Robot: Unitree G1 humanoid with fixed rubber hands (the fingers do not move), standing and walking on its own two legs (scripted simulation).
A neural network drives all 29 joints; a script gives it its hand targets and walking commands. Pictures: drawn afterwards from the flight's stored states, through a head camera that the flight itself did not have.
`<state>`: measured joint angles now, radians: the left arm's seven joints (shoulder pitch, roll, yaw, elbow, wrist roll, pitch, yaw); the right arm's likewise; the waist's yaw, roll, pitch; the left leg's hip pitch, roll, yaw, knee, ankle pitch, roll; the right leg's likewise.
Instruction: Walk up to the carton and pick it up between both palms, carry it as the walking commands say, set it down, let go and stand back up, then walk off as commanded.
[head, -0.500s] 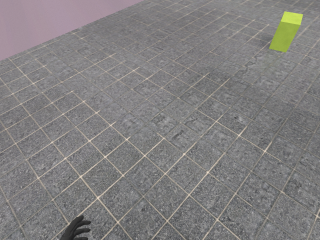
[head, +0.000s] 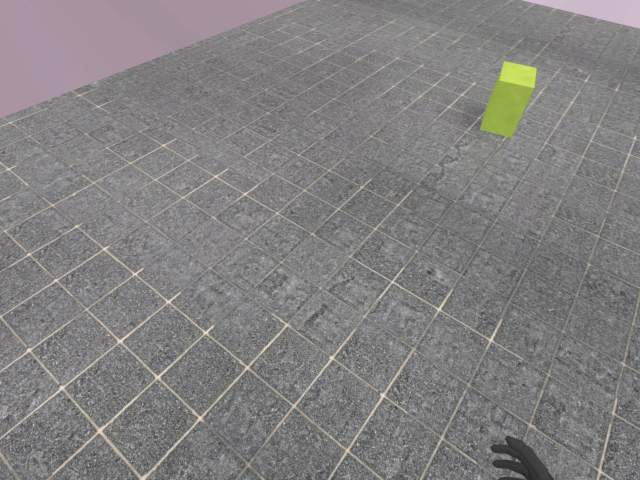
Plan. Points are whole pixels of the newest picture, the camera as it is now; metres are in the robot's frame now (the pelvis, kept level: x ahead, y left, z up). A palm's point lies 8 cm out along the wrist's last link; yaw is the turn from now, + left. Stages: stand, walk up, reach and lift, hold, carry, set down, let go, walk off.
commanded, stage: walk up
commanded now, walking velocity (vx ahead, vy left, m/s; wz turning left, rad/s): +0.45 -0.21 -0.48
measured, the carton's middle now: (507, 99) +2.23 -0.92 -0.62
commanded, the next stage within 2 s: none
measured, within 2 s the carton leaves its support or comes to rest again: neither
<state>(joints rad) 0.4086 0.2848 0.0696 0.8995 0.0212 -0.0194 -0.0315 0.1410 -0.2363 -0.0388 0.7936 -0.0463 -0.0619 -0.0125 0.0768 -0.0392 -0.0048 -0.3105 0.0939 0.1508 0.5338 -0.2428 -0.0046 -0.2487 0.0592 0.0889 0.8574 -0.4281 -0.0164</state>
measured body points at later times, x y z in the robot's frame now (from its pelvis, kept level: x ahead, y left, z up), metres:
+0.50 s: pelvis +0.21 -0.12 -0.02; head +0.26 -0.13 +0.43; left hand +0.41 +0.09 -0.14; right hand +0.13 -0.36 -0.15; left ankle +0.08 +0.08 -0.64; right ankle +0.27 -0.22 -0.74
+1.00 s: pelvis +0.45 -0.13 -0.01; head +0.48 -0.12 +0.44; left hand +0.45 +0.12 -0.16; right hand +0.56 -0.41 -0.11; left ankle +0.55 -0.05 -0.74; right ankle +0.29 -0.22 -0.70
